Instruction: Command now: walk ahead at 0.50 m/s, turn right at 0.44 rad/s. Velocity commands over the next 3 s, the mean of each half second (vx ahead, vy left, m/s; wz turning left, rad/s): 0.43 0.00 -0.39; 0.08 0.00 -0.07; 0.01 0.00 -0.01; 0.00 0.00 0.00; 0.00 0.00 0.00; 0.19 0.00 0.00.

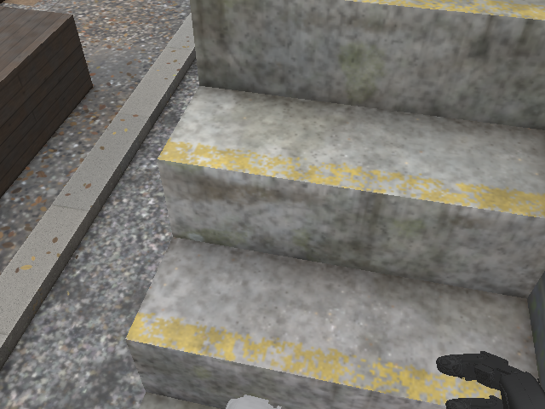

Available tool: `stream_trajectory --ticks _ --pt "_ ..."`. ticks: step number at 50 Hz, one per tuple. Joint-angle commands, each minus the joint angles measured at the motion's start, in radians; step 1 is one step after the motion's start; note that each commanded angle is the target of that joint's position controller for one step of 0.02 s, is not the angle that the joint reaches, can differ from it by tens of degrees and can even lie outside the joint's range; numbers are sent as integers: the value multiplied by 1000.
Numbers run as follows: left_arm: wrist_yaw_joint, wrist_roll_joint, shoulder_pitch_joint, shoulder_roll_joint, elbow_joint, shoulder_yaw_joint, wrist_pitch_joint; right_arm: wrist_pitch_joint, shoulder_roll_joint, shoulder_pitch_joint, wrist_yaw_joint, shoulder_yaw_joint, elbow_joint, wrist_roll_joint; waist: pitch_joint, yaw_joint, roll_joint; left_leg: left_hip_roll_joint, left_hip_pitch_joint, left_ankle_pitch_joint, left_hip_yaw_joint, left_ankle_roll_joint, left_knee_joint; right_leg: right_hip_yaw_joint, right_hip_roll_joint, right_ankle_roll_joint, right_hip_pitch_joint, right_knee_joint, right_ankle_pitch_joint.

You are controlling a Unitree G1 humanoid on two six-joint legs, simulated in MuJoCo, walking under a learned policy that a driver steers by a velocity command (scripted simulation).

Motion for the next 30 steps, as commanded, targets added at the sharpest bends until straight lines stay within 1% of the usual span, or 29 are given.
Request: stream_trajectory --ticks 1,2,3,5,6,7,8,9,10,11,12,13,14,15,16,17,18,19,20,21,22,23,24,25,26,27,28,29,30 --pt "19 11 114 121 53 29 -60 6 -47 -86 6 13 -66 1 72 -58 -33 49 -381 -70 22 26 246 576 -247 -95 216 -341 -35" --pt "21 28 224 114 101 20 -62 -1 -36 -111 15 22 -64 2 84 -29 -80 40 -506 -108 22 40 350 593 -250 -93 326 -330 16" --pt "23 44 243 84 110 7 -64 -24 -24 -120 13 25 -52 -3 127 -34 -85 46 -566 -138 30 47 351 579 -240 -101 367 -328 16" --pt "16 53 189 87 97 8 -70 -45 -17 -159 8 28 -56 -2 163 -49 -104 86 -551 -129 83 37 269 554 -230 -117 297 -364 -6" --pt "-1 63 145 117 97 15 -69 -42 -11 -230 8 21 -93 10 204 -56 -119 127 -443 -38 137 29 103 505 -224 -102 160 -413 -26" --pt "-15 46 102 118 72 22 -75 -44 -6 -283 1 13 -131 3 177 -56 -160 147 -244 11 185 23 -34 477 -216 -99 -15 -484 27" --pt "-18 15 106 108 47 25 -86 -19 -3 -310 10 4 -153 6 119 -42 -195 160 -91 57 233 -13 -123 467 -224 -140 -135 -534 51" --pt "-33 -23 93 90 36 25 -77 2 19 -466 13 10 -199 13 114 -19 -154 138 107 -136 317 -35 -297 488 -300 -200 -264 -715 180" --pt "-39 -30 120 80 38 20 -61 22 50 -468 22 13 -189 7 90 -8 -158 98 245 -215 367 -47 -432 477 -315 -207 -263 -717 453" --pt "-44 -39 117 134 63 46 -74 32 59 -477 37 5 -225 19 22 -72 -276 10 473 -316 498 -61 -636 414 -330 -217 -216 -692 1398" --pt "-46 -39 131 183 71 56 -89 48 39 -359 53 7 -166 20 -53 -74 -318 -30 527 -225 483 -77 -742 408 -381 -202 26 -604 2000" --pt "-51 -61 29 250 48 79 -101 55 -18 -213 48 -7 -136 11 -62 -146 -344 -68 490 -284 449 -94 -984 357 -416 -173 307 -514 2233" --pt "-83 -12 -3 270 75 95 -94 72 -80 56 32 -30 -51 19 -175 -226 -252 -59 673 -155 294 -52 -1259 313 -381 -152 418 -250 2435" --pt "-121 62 150 147 123 62 -87 72 -92 392 30 -47 79 43 -506 -207 24 71 1288 261 -144 165 -1269 327 -356 -106 111 7 2060" --pt "-143 86 117 74 95 50 -55 87 -121 520 32 -62 143 31 -416 -260 412 361 1405 268 -705 394 -1641 272 -152 21 -255 511 668" --pt "-126 2 -38 174 71 85 -21 65 -148 405 34 -82 141 -8 -127 -253 189 385 1042 -236 -752 295 -1747 221 -119 14 -428 1133 493" --pt "122 11 -367 98 -139 100 -43 20 -39 271 1 -94 182 30 -67 -242 -41 456 1054 -529 -608 287 -1619 43 -157 44 -530 1401 245" --pt "-1 7 -206 77 16 61 -16 -16 -41 200 25 -53 180 -14 69 -168 -173 326 828 -362 -528 189 -1678 250 -150 -31 -589 1220 481" --pt "-19 8 -208 70 -6 66 -7 -33 54 151 47 -35 226 8 132 -116 -195 319 804 -109 -315 142 -1718 231 -156 -55 -577 1152 432" --pt "-21 18 -207 63 -10 59 3 -48 161 109 43 -5 244 36 73 -71 -183 278 835 36 -182 92 -1718 185 -193 -57 -571 1059 393" --pt "-20 28 -238 10 -49 49 9 -68 190 123 30 6 262 51 76 -44 -119 214 869 146 -51 57 -1715 154 -202 -77 -597 953 335" --pt "-24 36 -237 -10 -59 37 8 -80 188 158 19 8 277 42 46 -34 -73 195 901 224 36 32 -1719 91 -221 -72 -598 910 318" --pt "-10 21 -286 2 -91 34 10 -84 150 223 18 6 311 11 64 -25 -32 167 903 251 106 6 -1736 43 -214 -51 -610 901 295" --pt "-18 1 -304 0 -103 25 19 -80 96 224 24 -10 308 -12 50 -29 -24 170 876 212 158 4 -1783 -7 -212 -15 -561 860 286" --pt "-32 -12 -288 23 -99 20 24 -56 8 231 22 -34 299 -38 7 -36 49 170 836 255 195 23 -1833 -96 -199 3 -486 1008 272" --pt "-36 -32 -262 33 -98 22 23 -55 -12 192 22 -45 273 -53 22 -22 46 167 795 265 228 18 -1849 -98 -201 20 -438 1052 274" --pt "-26 -30 -309 59 -117 20 15 -48 -39 278 17 -57 304 -55 39 -71 70 218 900 310 163 61 -1869 -96 -175 25 -542 1207 164" --pt "-3 -45 -374 56 -157 17 11 -48 -54 397 11 -64 352 -65 83 -122 46 290 1080 445 76 105 -1853 -20 -148 16 -757 1345 94" --pt "26 -48 -416 74 -178 14 12 -46 -47 448 9 -63 386 -81 96 -129 9 344 1223 541 37 117 -1815 67 -135 -7 -898 1423 102"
